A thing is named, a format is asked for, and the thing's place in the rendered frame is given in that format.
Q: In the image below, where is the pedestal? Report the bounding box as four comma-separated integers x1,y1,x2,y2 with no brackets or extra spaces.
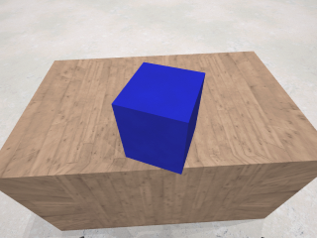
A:
0,51,317,231

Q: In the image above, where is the carton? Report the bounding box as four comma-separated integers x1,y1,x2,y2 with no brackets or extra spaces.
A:
111,62,205,175

